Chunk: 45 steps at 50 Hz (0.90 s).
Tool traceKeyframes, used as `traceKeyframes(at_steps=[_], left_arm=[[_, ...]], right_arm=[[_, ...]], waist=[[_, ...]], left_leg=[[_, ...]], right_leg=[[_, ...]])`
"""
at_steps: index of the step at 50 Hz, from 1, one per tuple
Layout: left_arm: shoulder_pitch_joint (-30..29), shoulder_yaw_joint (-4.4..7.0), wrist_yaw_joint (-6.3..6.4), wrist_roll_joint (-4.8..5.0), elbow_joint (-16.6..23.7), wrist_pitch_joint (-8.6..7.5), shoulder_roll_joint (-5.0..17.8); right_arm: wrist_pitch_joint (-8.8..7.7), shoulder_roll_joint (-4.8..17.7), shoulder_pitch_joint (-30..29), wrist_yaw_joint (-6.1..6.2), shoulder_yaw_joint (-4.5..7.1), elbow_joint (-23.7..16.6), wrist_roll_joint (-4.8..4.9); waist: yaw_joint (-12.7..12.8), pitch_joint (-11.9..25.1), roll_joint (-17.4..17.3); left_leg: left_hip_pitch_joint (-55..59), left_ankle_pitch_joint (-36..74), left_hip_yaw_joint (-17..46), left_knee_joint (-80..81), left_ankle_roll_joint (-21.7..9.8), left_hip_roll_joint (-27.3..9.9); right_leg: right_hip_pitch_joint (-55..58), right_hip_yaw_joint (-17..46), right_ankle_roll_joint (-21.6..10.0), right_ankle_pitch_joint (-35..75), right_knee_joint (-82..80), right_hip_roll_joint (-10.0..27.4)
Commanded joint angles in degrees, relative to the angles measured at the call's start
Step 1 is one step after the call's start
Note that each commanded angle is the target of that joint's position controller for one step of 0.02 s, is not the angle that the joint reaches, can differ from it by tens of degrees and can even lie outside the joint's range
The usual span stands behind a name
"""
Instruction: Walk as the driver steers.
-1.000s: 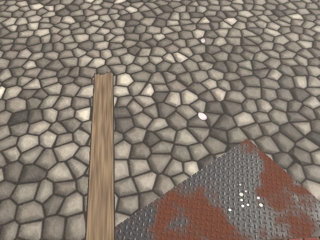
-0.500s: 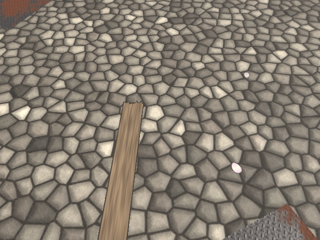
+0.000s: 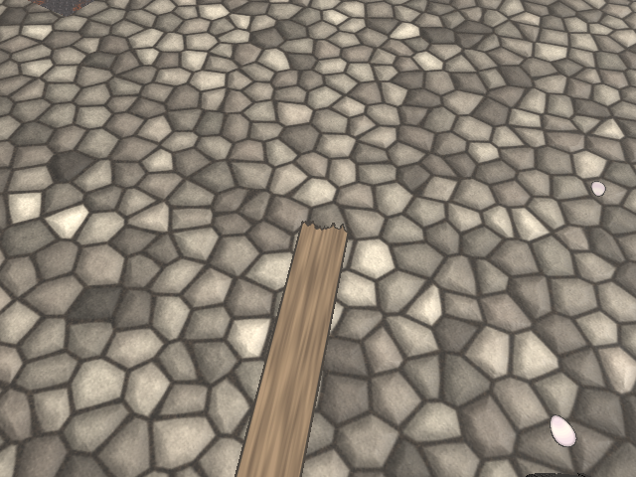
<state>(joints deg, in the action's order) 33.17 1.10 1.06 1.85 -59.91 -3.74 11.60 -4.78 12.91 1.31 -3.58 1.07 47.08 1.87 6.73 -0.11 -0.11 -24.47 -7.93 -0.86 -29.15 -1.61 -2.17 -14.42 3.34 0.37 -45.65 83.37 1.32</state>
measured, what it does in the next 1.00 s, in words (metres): walks ahead, turning right: right foot, then left foot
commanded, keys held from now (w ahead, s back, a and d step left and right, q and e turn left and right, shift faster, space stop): w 0.22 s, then w+e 0.78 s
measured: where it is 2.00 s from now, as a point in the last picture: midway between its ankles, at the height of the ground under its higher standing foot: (512, 294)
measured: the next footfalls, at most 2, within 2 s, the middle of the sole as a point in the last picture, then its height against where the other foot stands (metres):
right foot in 0.42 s outside the picture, level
left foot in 0.94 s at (361, 376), level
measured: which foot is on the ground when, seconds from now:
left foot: down 0.00-0.44, up 0.46-0.92, down 0.94-1.00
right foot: up 0.00-0.40, down 0.42-0.94, up 0.96-1.00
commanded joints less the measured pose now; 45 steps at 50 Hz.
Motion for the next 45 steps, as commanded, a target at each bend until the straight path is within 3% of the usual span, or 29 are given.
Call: traceKeyframes(at_steps=[1,2,3,4,5,6,7,8,10,13,15,18,20,21,22,23,24,25,26,27,28,29,31,34,37,42,44,45], left_arm=[[-1.0,0.49,0.03,3.92,8.6,-3.99,3.3],[-11.4,1.28,1.59,2.56,11.3,-3.45,5.7],[-11.7,1.10,2.46,2.15,12.5,-2.72,4.0],[-11.0,1.62,2.49,0.42,12.1,-1.94,4.7],[-10.9,2.01,2.06,-0.59,11.6,-1.13,4.1],[-11.0,2.14,1.74,-0.60,11.6,-0.49,2.5],[-12.1,2.34,1.65,-1.11,12.0,-0.52,2.4],[-15.1,2.45,1.41,-1.47,12.9,-0.66,2.9],[-20.5,2.00,0.49,-1.88,14.4,-0.95,2.1],[-27.6,1.63,-0.81,-0.73,16.0,-0.56,2.4],[-31.8,1.79,-1.33,-0.34,17.7,-0.21,3.7],[-36.4,2.09,-2.37,-0.75,20.1,-0.22,4.5],[-33.0,2.91,-2.86,-1.04,19.8,-0.27,5.9],[-25.8,4.23,-2.92,-1.24,17.5,-0.16,7.9],[-14.5,6.17,-2.59,-1.05,15.0,0.04,12.5],[-7.6,7.49,-2.81,-0.19,12.9,-0.04,18.7],[-4.1,6.39,-2.73,-0.09,12.9,0.09,14.8],[-9.0,5.83,-2.21,-1.00,13.8,-0.13,12.9],[-15.0,5.56,-1.91,-1.51,15.8,-0.31,12.2],[-19.0,5.31,-1.90,-1.72,16.6,-0.47,10.9],[-21.3,4.97,-1.97,-1.98,17.3,-0.77,9.5],[-21.6,4.85,-1.97,-1.74,17.4,-0.80,8.8],[-19.8,5.03,-1.48,-1.00,16.9,-1.09,9.4],[-16.0,5.54,-0.08,-0.49,15.6,-0.84,10.8],[-13.4,5.48,0.21,-0.41,14.4,-0.60,10.6],[-10.0,5.57,0.15,-0.04,12.6,-0.16,10.1],[-10.2,5.85,0.54,-0.25,12.9,0.33,10.7],[-10.9,5.78,0.61,-0.27,13.3,0.53,10.5]], right_arm=[[1.92,14.4,32.1,1.38,4.78,7.9,0.17],[2.07,9.1,22.8,2.18,3.48,6.3,-0.26],[1.38,9.4,17.5,2.78,3.08,5.4,-1.38],[-0.10,5.9,12.8,2.50,1.90,4.5,-1.83],[-0.66,3.3,11.3,2.08,1.29,5.1,-2.02],[-0.84,3.4,10.0,2.32,1.07,5.5,-2.13],[-0.81,5.1,10.8,2.94,1.54,5.7,-2.31],[-0.80,5.8,12.7,3.73,1.75,6.3,-2.76],[-0.53,7.4,14.0,4.79,2.47,6.3,-2.16],[-0.36,10.1,17.0,5.22,3.72,7.4,-0.76],[-0.15,9.2,19.4,5.13,3.98,8.7,-0.23],[0.71,9.4,21.8,5.04,4.65,10.1,-0.58],[1.34,10.5,19.4,4.90,5.00,9.3,-0.75],[1.55,9.6,19.3,4.95,4.64,8.9,-0.99],[1.43,8.8,18.9,5.32,4.17,7.4,-2.16],[-0.38,2.4,23.6,4.20,1.56,5.9,-3.22],[-2.48,6.2,20.5,3.28,2.49,6.3,-2.04],[-3.55,9.1,14.1,3.26,3.50,4.4,-0.25],[-3.86,9.2,10.2,3.79,3.44,3.1,-0.56],[-3.70,8.6,9.2,4.40,3.78,2.9,-1.70],[-3.06,8.8,9.7,4.97,4.31,2.8,-2.36],[-2.31,8.1,10.0,5.10,4.42,2.4,-2.32],[-1.19,6.5,8.8,5.27,4.47,1.7,-2.57],[-0.97,5.1,1.2,5.21,4.05,-1.1,-2.57],[-1.27,4.2,-4.7,4.50,3.54,-3.3,-2.04],[-2.21,6.1,-10.2,3.46,3.42,-6.6,-1.21],[-3.13,7.4,-9.0,3.01,3.78,-6.7,-1.04],[-3.54,8.1,-5.7,3.04,4.11,-6.0,-1.08]], waist=[[-14.7,24.3,-13.5],[-12.7,12.0,-1.9],[-9.1,9.5,-5.6],[-5.9,6.1,-1.0],[-4.3,2.5,-3.1],[-2.6,-1.3,-3.0],[-2.9,-2.3,-4.3],[-3.4,-2.3,-4.4],[-4.6,-1.3,-4.1],[-7.0,-0.9,-3.7],[-8.3,-2.7,-2.4],[-9.6,-3.2,-1.6],[-6.9,-0.3,-3.1],[-3.7,4.3,-2.1],[0.2,10.5,2.3],[-1.0,18.1,17.4],[1.2,21.8,13.4],[0.8,13.3,10.6],[-1.2,9.0,4.2],[-3.8,6.1,1.1],[-6.2,5.4,1.4],[-7.2,5.3,2.0],[-7.8,4.3,2.7],[-6.0,1.9,3.1],[-4.2,0.3,4.7],[-2.5,-0.5,4.9],[-3.5,0.3,6.1],[-5.3,1.4,6.8]], left_leg=[[54.8,0.2,35.6,3.5,-19.6,-24.4],[39.4,-6.9,32.4,12.0,-16.0,-19.9],[31.0,-4.2,34.7,12.5,-18.4,-22.9],[21.1,0.0,32.0,12.6,-16.1,-21.3],[13.6,2.7,26.0,12.5,-14.0,-17.9],[5.0,4.2,18.1,14.7,-11.7,-13.7],[3.2,7.1,14.5,15.8,-11.7,-11.3],[2.3,10.7,12.1,16.4,-11.9,-10.6],[2.7,14.6,8.0,16.4,-11.2,-8.8],[8.1,11.3,6.7,18.2,-10.4,-10.3],[14.7,8.2,6.5,18.0,-9.3,-12.2],[23.6,9.5,4.8,14.7,-7.5,-14.1],[24.1,23.4,0.7,7.3,-5.5,-12.2],[22.0,31.4,-2.2,-1.9,-4.0,-9.6],[10.1,25.8,-5.8,-18.5,-1.1,-6.6],[-14.4,-10.2,-4.4,-41.3,2.9,3.8],[-23.1,-22.3,5.6,-47.3,1.9,4.2],[-28.6,-18.1,5.9,-48.0,0.7,1.5],[-25.6,-12.7,5.8,-44.1,0.1,-0.8],[-21.2,-10.0,5.7,-38.8,0.3,-2.5],[-16.0,-9.3,6.0,-34.9,0.4,-3.7],[-12.9,-9.1,5.9,-32.0,0.7,-3.6],[-11.4,-6.5,5.0,-26.4,1.8,-2.7],[-11.7,4.2,4.9,-14.6,3.2,-1.0],[-6.9,12.6,4.6,-4.8,3.0,1.4],[-4.7,10.1,6.1,2.3,2.5,2.7],[-1.1,5.7,5.7,4.7,1.8,3.2],[3.8,5.0,4.8,6.9,0.7,3.4]], right_leg=[[-46.4,4.8,-0.2,10.1,23.9,0.9],[-46.0,-1.2,-0.5,17.8,19.2,3.3],[-44.8,-1.1,0.3,21.1,21.6,4.0],[-39.8,2.8,-0.7,28.6,10.6,6.7],[-36.2,3.5,-1.4,30.0,6.1,7.5],[-31.3,2.9,-0.7,31.6,-3.5,8.1],[-29.3,1.9,0.3,34.0,-11.9,7.8],[-27.2,1.1,0.9,36.9,-18.4,7.6],[-22.4,-0.4,0.8,44.6,-32.9,6.4],[-19.2,-2.0,-0.2,49.9,-42.5,4.1],[-22.7,-0.9,-2.0,49.4,-45.7,4.2],[-25.6,-1.8,-4.8,42.5,-47.6,2.9],[-16.5,-5.9,-7.0,37.8,-50.0,-0.3],[-5.1,-7.5,-8.2,39.3,-51.1,-2.8],[12.7,2.3,-11.4,44.9,-50.2,2.3],[35.2,31.2,-21.4,33.3,-58.4,15.4],[40.5,42.7,-21.6,24.3,-65.6,17.3],[35.1,36.1,-19.0,27.1,-66.0,15.9],[25.3,29.8,-17.6,33.7,-66.6,13.7],[16.6,25.1,-16.8,40.4,-67.5,12.2],[11.0,21.6,-16.0,45.6,-68.5,10.5],[7.8,20.0,-15.8,46.8,-69.4,9.4],[4.1,16.9,-15.9,48.4,-70.6,8.2],[1.5,14.5,-14.8,45.9,-71.7,6.5],[-1.3,13.3,-12.6,42.5,-71.4,4.5],[4.9,18.8,-11.9,40.2,-66.6,6.1],[7.6,21.4,-11.5,42.8,-63.2,6.6],[7.5,21.8,-10.9,45.4,-60.5,5.6]])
